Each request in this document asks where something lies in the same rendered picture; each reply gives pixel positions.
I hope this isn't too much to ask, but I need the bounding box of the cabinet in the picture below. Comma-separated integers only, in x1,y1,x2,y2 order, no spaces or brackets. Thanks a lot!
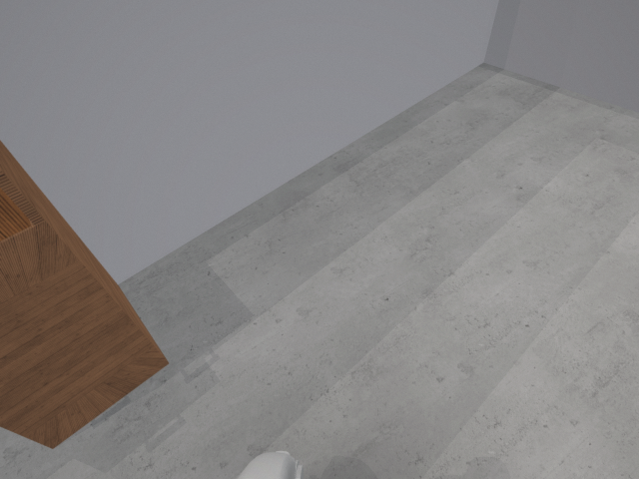
0,141,169,449

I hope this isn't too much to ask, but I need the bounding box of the drawer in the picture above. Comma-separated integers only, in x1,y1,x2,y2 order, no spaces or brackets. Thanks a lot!
0,188,31,241

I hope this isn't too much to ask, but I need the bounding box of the robot left thigh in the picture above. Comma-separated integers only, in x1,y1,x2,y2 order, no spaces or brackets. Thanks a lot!
236,452,304,479

